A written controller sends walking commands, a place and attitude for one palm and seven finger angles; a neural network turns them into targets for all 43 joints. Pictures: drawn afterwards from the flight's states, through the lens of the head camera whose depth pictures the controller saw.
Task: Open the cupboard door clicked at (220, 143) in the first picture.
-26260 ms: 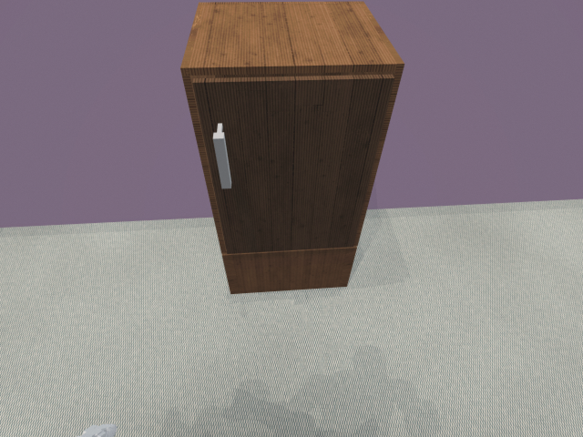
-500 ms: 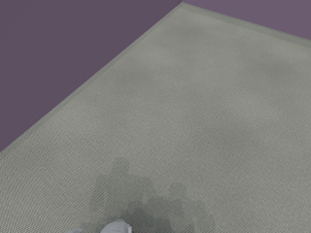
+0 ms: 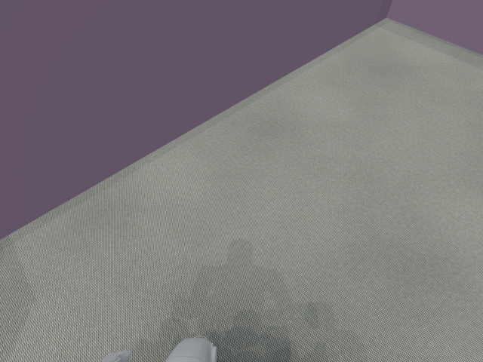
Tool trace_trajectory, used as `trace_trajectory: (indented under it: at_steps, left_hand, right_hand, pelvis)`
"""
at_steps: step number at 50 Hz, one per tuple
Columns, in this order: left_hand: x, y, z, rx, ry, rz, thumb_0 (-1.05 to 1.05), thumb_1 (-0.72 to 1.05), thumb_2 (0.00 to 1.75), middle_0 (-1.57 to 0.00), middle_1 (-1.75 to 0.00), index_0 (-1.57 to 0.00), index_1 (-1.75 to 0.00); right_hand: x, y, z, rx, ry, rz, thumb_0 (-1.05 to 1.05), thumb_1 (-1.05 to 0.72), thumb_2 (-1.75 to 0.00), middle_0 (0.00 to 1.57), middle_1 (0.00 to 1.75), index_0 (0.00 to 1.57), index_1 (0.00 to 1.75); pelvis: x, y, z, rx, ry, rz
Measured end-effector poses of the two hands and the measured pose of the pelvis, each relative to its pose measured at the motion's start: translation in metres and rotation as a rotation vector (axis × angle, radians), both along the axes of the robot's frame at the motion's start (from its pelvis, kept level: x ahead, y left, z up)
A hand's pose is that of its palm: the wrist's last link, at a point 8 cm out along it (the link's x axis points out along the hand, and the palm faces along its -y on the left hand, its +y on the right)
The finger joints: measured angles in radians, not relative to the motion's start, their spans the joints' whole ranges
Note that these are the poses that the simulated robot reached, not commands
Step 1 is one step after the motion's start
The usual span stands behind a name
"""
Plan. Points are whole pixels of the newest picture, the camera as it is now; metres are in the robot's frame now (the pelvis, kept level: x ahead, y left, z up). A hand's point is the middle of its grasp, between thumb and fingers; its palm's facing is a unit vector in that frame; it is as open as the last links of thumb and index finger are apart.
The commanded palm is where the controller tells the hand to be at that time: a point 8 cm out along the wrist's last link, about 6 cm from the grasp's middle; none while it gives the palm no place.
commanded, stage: turn to face it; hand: left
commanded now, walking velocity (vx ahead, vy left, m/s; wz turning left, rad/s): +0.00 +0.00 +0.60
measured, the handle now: out of the picture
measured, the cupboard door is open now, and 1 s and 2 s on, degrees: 44 44 44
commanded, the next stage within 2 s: none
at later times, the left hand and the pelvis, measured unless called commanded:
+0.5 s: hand out of the picture +0.05 +0.20 -0.16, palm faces +0.32 -0.89 -0.31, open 7.4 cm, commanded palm none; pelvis +0.01 -0.04 -0.01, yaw +19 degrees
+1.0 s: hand out of the picture -0.02 +0.18 -0.16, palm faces +0.60 -0.75 -0.27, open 7.4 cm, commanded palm none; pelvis +0.03 -0.06 +0.00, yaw +37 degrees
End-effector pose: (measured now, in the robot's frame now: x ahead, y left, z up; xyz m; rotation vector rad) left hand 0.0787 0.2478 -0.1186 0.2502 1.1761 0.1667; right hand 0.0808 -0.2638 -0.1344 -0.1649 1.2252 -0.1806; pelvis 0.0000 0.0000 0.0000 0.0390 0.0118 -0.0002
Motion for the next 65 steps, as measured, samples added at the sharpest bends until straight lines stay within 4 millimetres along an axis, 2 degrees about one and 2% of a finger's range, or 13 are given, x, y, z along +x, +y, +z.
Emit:
trace_trajectory:
  at_steps: [5, 10, 13, 19, 23, 28, 35, 41, 45, 50, 54, 58, 65]
  left_hand:
    - [-0.034, -0.006, -0.011, -0.048, 0.053, 0.091, 0.00, 0.90, 0.89, -0.20, -0.30, -0.20, -0.30]
    - [-0.065, 0.008, -0.036, -0.072, 0.103, 0.193, 0.00, 0.90, 0.89, -0.21, -0.30, -0.21, -0.30]
    - [-0.068, 0.014, -0.033, -0.056, 0.105, 0.242, 0.00, 0.90, 0.89, -0.20, -0.30, -0.20, -0.30]
    - [-0.055, 0.013, -0.012, -0.020, 0.007, 0.293, 0.00, 0.91, 0.90, -0.20, -0.30, -0.20, -0.30]
    - [-0.050, 0.003, -0.004, 0.026, -0.059, 0.310, 0.00, 0.91, 0.90, -0.20, -0.30, -0.20, -0.30]
    - [-0.067, -0.019, 0.002, 0.037, -0.050, 0.360, 0.00, 0.91, 0.90, -0.20, -0.30, -0.20, -0.30]
    - [-0.098, -0.043, -0.010, -0.044, -0.008, 0.454, 0.00, 0.90, 0.89, -0.20, -0.30, -0.20, -0.30]
    - [-0.134, -0.039, -0.036, -0.081, 0.037, 0.567, 0.00, 0.90, 0.89, -0.20, -0.30, -0.21, -0.30]
    - [-0.141, -0.037, -0.027, -0.061, 0.034, 0.628, 0.00, 0.91, 0.89, -0.20, -0.30, -0.20, -0.30]
    - [-0.136, -0.040, -0.009, -0.010, -0.017, 0.674, 0.00, 0.91, 0.90, -0.20, -0.30, -0.20, -0.30]
    - [-0.136, -0.053, -0.002, 0.051, -0.054, 0.704, 0.00, 0.91, 0.90, -0.20, -0.30, -0.20, -0.30]
    - [-0.148, -0.077, 0.005, 0.046, -0.036, 0.758, 0.00, 0.91, 0.90, -0.20, -0.30, -0.20, -0.30]
    - [-0.173, -0.115, -0.004, -0.038, 0.001, 0.859, 0.00, 0.90, 0.89, -0.20, -0.30, -0.20, -0.30]
  right_hand:
    - [0.039, 0.010, 0.010, -0.011, -0.025, 0.108, 0.01, -0.91, -0.89, 0.20, 0.30, 0.20, 0.30]
    - [0.077, 0.027, 0.009, -0.046, -0.092, 0.217, 0.01, -0.91, -0.89, 0.20, 0.30, 0.20, 0.30]
    - [0.081, 0.030, 0.014, -0.058, -0.093, 0.260, 0.01, -0.91, -0.89, 0.20, 0.30, 0.20, 0.30]
    - [0.078, 0.022, 0.010, -0.044, -0.038, 0.312, 0.01, -0.91, -0.89, 0.20, 0.30, 0.20, 0.30]
    - [0.084, 0.006, -0.005, -0.018, -0.013, 0.330, 0.01, -0.91, -0.89, 0.20, 0.30, 0.20, 0.30]
    - [0.100, -0.004, -0.007, -0.012, 0.009, 0.368, 0.01, -0.91, -0.89, 0.20, 0.30, 0.20, 0.30]
    - [0.126, 0.017, 0.011, -0.018, -0.006, 0.471, 0.01, -0.91, -0.89, 0.20, 0.30, 0.20, 0.30]
    - [0.145, 0.046, 0.008, -0.047, -0.062, 0.588, 0.01, -0.91, -0.89, 0.20, 0.30, 0.20, 0.30]
    - [0.145, 0.050, 0.010, -0.053, -0.038, 0.634, 0.01, -0.91, -0.89, 0.20, 0.30, 0.20, 0.30]
    - [0.152, 0.044, 0.003, -0.035, 0.006, 0.680, 0.01, -0.91, -0.89, 0.20, 0.30, 0.20, 0.30]
    - [0.170, 0.036, -0.013, -0.011, 0.023, 0.705, 0.01, -0.91, -0.89, 0.20, 0.30, 0.20, 0.30]
    - [0.190, 0.040, -0.009, -0.011, 0.030, 0.750, 0.01, -0.91, -0.89, 0.20, 0.30, 0.20, 0.30]
    - [0.216, 0.076, 0.010, -0.008, -0.008, 0.868, 0.01, -0.91, -0.89, 0.20, 0.30, 0.20, 0.30]
  pelvis:
    - [0.006, -0.002, 0.002, 0.009, 0.004, 0.069]
    - [0.007, 0.004, -0.013, -0.019, 0.005, 0.143]
    - [0.006, -0.001, -0.010, -0.031, 0.000, 0.182]
    - [0.008, -0.017, -0.003, -0.045, -0.008, 0.250]
    - [0.013, -0.036, -0.010, -0.032, 0.000, 0.300]
    - [0.014, -0.047, -0.006, -0.021, -0.015, 0.368]
    - [0.017, -0.047, 0.001, 0.001, -0.005, 0.460]
    - [0.013, -0.041, -0.014, -0.025, -0.001, 0.542]
    - [0.017, -0.047, -0.007, -0.037, -0.003, 0.591]
    - [0.025, -0.060, -0.004, -0.041, -0.008, 0.650]
    - [0.035, -0.075, -0.011, -0.028, -0.009, 0.701]
    - [0.038, -0.081, -0.004, -0.014, -0.021, 0.762]
    - [0.041, -0.081, 0.004, 0.009, -0.003, 0.851]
